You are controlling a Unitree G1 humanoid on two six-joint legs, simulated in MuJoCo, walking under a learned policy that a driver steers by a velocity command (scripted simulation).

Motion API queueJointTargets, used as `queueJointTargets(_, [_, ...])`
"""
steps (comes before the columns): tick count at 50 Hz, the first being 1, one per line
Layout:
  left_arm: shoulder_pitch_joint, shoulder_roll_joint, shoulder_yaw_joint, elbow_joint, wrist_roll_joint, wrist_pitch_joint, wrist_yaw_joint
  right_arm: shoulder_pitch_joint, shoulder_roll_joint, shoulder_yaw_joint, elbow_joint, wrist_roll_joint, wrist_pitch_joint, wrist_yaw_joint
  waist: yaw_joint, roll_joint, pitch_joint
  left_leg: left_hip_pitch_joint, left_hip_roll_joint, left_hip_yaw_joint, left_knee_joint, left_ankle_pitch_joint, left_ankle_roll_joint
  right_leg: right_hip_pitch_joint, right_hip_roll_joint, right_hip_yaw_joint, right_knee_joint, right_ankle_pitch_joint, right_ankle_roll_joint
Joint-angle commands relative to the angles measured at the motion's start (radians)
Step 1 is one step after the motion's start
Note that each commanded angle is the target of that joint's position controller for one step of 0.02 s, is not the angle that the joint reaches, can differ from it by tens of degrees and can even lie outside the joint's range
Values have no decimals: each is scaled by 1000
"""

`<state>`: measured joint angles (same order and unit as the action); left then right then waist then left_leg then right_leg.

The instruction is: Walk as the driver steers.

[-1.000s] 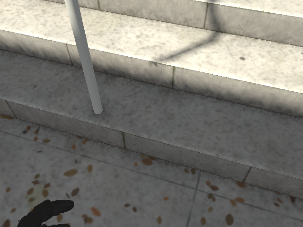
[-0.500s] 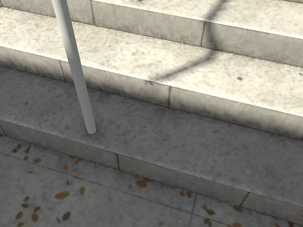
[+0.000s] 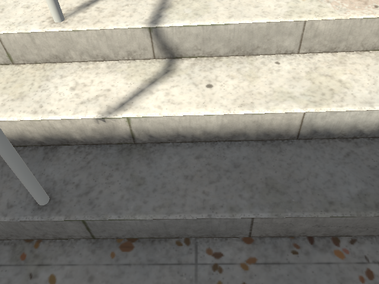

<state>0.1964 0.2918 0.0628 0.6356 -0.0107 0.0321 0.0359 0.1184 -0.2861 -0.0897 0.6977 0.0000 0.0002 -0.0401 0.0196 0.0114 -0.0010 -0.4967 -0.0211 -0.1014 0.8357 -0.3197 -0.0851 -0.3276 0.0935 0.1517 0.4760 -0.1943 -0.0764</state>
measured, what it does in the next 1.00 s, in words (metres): walks ahead: left foot, then right foot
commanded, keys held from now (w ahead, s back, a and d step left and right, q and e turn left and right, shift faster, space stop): w+e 0.04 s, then w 0.84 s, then no key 0.12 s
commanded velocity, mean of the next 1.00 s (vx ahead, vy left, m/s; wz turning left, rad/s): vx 0.40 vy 0.00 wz -0.16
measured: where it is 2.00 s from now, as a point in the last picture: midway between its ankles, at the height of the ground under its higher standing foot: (228, 251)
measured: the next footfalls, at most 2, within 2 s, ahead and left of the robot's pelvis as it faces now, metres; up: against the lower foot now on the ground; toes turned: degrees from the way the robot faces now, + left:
left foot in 0.16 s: +0.07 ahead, +0.14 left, +0.00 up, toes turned -9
right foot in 0.56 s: +0.29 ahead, -0.16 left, +0.00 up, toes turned -8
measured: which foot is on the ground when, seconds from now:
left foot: up 0.00-0.14, down 0.16-0.58, up 0.60-1.00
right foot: down 0.00-0.16, up 0.18-0.54, down 0.56-1.00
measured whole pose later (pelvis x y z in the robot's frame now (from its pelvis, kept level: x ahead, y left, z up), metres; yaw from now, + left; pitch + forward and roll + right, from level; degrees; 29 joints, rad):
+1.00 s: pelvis +0.37 -0.06 +0.00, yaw -8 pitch +2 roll -1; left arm 0.35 0.27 0.03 0.78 -0.01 -0.03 0.01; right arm 0.08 -0.24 0.00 0.69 -0.02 -0.07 0.02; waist 0.08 0.02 0.01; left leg -0.54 0.04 0.03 0.68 -0.10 0.02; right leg -0.02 0.04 -0.02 0.33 -0.33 -0.04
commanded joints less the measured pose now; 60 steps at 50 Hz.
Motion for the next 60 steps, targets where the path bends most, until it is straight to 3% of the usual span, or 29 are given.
queueJointTargets(1, [7, 179, 53, -65, -3, -14, -4, -64, -90, -20, -86, 9, -41, 16, 22, -189, -58, -24, -11, 7, -117, -42, 17, 116, -238, 370, -204, -333, -156])
queueJointTargets(5, [2, 155, 41, -59, -5, -18, -13, -4, -74, -17, -63, 19, -83, 39, -8, -171, -53, 183, -16, 49, -324, 5, 68, 48, -208, 377, -169, -382, -140])
queueJointTargets(7, [-1, 101, 20, -58, 2, -22, -14, 78, -69, -18, -31, 10, -98, 41, -52, -118, -54, 402, 34, 43, -459, 88, 109, -74, -144, 319, -80, -399, -82])
queueJointTargets(8, [-10, 39, 0, -66, 7, -30, -18, 170, -108, -24, -18, -9, -102, 35, -81, 0, -86, 542, 190, -125, -505, -22, 165, -205, -69, 212, 149, -420, -20])
queueJointTargets(9, [-23, 36, -1, -109, -9, -48, -18, 243, -210, -44, 7, -35, -102, 40, -71, 204, -44, 565, 349, -449, -618, -273, 289, -409, 49, 29, 360, -406, 21])
queueJointTargets(10, [-63, 120, 21, -117, -12, -63, -17, 221, -198, -50, 8, -24, -108, 43, -73, 187, 64, 489, 422, -567, -658, -404, 358, -522, -35, 38, 502, -361, 37])
queueJointTargets(11, [-49, 152, 31, -100, -10, -72, -22, 185, -148, -34, 0, -3, -108, 35, -57, 150, 98, 478, 382, -495, -659, -379, 340, -545, -62, 44, 554, -274, 49])
queueJointTargets(13, [-39, 132, 30, -79, 4, -83, -33, 169, -117, -18, -1, 7, -101, 26, -47, 124, 82, 505, 307, -356, -664, -233, 287, -556, -96, -1, 573, -156, 73])
queueJointTargets(20, [-190, 14, -13, -103, 0, -114, -56, 231, -146, -10, 36, 14, -91, 26, -105, 125, 64, 365, 197, -44, -682, 202, 253, -289, -123, -166, 241, 78, 113])
queueJointTargets(24, [-218, 52, -3, -120, -13, -120, -70, 271, -185, -14, 63, 32, -84, 36, -102, 142, 70, 391, 253, -62, -641, 269, 248, -177, -106, -177, 101, 63, 73])
queueJointTargets(27, [-24, 121, 32, -69, -6, -120, -62, 256, -174, -5, 68, 30, -78, 33, 24, 106, -50, 389, 214, 11, -399, 647, 199, 138, -56, -208, -7, 80, -7])
queueJointTargets(28, [134, 162, 49, -39, 1, -117, -50, 246, -137, 12, 54, 15, -82, 31, 103, 69, -164, 256, 172, 54, -179, 603, 163, 394, -136, -128, 16, 102, -49])
queueJointTargets(29, [265, 281, 73, -20, 27, -111, -43, 312, -37, 49, 5, 0, -96, 31, 107, -216, -331, -116, 39, 130, 229, 189, 81, 761, -432, 313, -25, 7, -197])
queueJointTargets(30, [299, 220, 58, -1, 18, -108, -47, 294, -75, 40, 24, 9, -111, 32, 114, -262, -384, -221, 13, 5, 393, -224, 80, 728, -486, 572, -167, -121, -242])
queueJointTargets(31, [209, 177, 37, -10, 12, -110, -50, 223, -150, 19, 2, 37, -117, 40, 92, -195, -223, -305, 78, 0, 451, -164, 98, 603, -455, 446, -188, -207, -201])
queueJointTargets(33, [90, 121, 16, -16, 13, -108, -54, 135, -126, 26, -12, 17, -113, 37, 40, -93, -54, -269, 144, 44, 376, -18, 104, 344, -368, 239, -241, -72, -167])
queueJointTargets(34, [55, 103, 9, -18, 21, -113, -54, 145, -115, 24, -8, 6, -105, 35, 5, -106, -25, -210, 167, 37, 336, 27, 100, 254, -335, 172, -272, 27, -155])
queueJointTargets(38, [27, 109, 14, 10, 11, -139, -54, 161, -64, 39, 0, -4, -75, 31, -48, -91, -6, -153, 156, 63, 261, 129, 55, 143, -298, 16, -328, 296, -179])
queueJointTargets(42, [55, 125, 15, 38, 12, -125, -42, 54, -13, 64, -23, -6, -79, 39, -17, -96, 4, -63, 113, 113, 18, 287, 44, 114, -253, -96, -328, 305, -148])
queueJointTargets(46, [109, 132, 10, 70, 5, -98, -30, -60, -34, 68, -66, -5, -71, 56, 26, -77, 46, -132, 100, 115, -63, 227, 84, 249, -327, -36, -262, 407, -137])
queueJointTargets(48, [108, 136, 4, 79, 5, -76, -16, -66, -35, 68, -78, -20, -78, 63, 16, -74, -6, -61, 51, 145, -136, 193, 106, 326, -315, -57, -152, 707, -101])
queueJointTargets(50, [98, 137, -4, 81, -5, -56, -9, 75, -61, 48, -34, -29, -90, 71, -64, -86, -115, 155, -19, 185, -311, 305, 137, 361, -239, -92, 84, 1008, -53])
queueJointTargets(51, [73, 140, -5, 80, -11, -61, -12, 191, -78, 36, 7, -27, -95, 70, -128, -78, -150, 340, -12, 165, -496, 532, 155, 284, -192, -100, 236, 884, -14])
queueJointTargets(52, [55, 75, -28, 56, 26, -82, -20, 318, -155, 27, 49, -37, -92, 54, -155, 65, -223, 674, 209, -58, -438, 1164, 220, -7, -112, -120, 555, 284, 55])
queueJointTargets(53, [274, -56, -57, 115, 35, -99, -36, 343, -158, 39, 70, -58, -84, 45, -37, 230, -350, 838, 468, -294, -323, 1592, 402, -209, -34, -22, 790, -429, 108])
queueJointTargets(54, [287, 46, -36, 167, 8, -93, -42, 319, -130, 30, 63, -46, -68, 45, -84, 53, -347, 719, 456, -266, -363, 1345, 434, -209, -62, 48, 885, -406, 137])
queueJointTargets(55, [222, 73, -22, 156, -9, -84, -44, 220, -107, 35, 51, -32, -53, 43, -50, 41, -210, 601, 395, -183, -415, 1042, 411, -274, -97, -15, 917, -393, 150])
queueJointTargets(57, [160, 67, -12, 155, 3, -34, -23, 20, -4, 68, 19, -25, -26, 48, 20, 19, -62, 287, 300, -94, -518, 606, 342, -182, -161, -72, 818, -337, 197])
queueJointTargets(60, [170, -17, -28, 172, 17, 10, 1, -24, 7, 76, 51, -49, -25, 45, 59, 134, -16, 88, 175, 88, -525, 652, 283, 40, -155, -140, 526, -244, 237])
